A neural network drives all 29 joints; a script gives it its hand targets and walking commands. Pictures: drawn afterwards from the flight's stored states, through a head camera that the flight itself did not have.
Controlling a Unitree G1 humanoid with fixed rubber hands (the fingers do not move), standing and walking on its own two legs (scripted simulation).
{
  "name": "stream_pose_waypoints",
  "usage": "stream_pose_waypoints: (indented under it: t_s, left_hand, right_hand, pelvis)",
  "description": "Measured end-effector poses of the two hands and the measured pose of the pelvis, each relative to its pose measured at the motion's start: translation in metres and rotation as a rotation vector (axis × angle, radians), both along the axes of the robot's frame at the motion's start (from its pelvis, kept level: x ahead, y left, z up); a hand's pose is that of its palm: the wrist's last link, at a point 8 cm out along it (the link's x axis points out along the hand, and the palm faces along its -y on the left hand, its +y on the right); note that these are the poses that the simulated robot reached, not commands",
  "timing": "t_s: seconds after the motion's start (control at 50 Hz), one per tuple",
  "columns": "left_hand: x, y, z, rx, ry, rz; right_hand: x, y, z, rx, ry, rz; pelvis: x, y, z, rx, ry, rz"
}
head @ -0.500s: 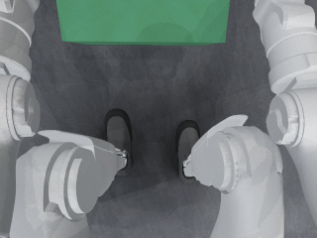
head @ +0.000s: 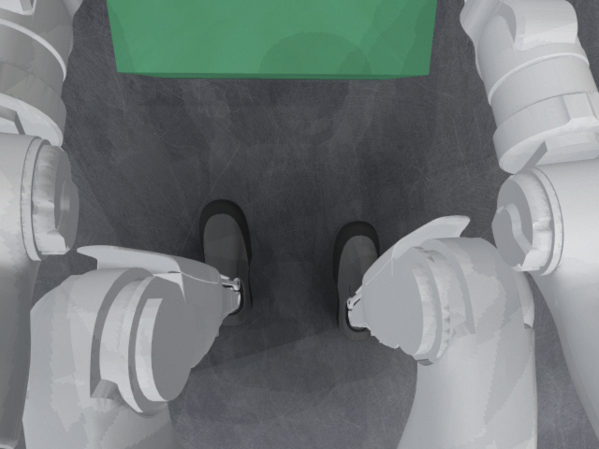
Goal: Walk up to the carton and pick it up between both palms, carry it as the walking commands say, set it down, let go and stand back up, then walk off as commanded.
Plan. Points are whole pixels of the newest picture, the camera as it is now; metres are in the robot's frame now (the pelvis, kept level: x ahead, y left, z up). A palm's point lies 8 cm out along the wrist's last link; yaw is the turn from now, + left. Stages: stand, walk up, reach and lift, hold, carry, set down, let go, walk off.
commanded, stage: reach and lift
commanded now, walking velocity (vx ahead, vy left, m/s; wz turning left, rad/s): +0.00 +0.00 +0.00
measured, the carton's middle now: out of the picture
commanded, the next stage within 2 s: none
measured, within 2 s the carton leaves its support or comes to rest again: leaves its support in 0.84 s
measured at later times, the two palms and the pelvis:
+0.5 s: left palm out of the picture +0.57 +0.22 -0.19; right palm out of the picture +0.56 -0.17 -0.19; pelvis +0.00 +0.00 -0.01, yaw +0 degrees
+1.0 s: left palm out of the picture +0.56 +0.21 -0.14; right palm out of the picture +0.56 -0.16 -0.13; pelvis +0.00 +0.00 +0.02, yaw -1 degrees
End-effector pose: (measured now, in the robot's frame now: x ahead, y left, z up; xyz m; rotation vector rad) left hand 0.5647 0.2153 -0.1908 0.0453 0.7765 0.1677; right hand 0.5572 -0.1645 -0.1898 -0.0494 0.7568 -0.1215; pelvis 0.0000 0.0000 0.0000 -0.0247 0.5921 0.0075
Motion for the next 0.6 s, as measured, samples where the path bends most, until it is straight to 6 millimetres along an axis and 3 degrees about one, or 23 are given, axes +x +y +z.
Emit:
stream_pose_waypoints:
  t_s: [0.6]
  left_hand:
    - [0.002,0.002,-0.001,-0.03,0.004,-0.036]
  right_hand:
    - [0.002,-0.004,-0.003,0.058,0.008,0.036]
  pelvis:
    - [0.003,0.003,-0.011,0.006,-0.018,-0.007]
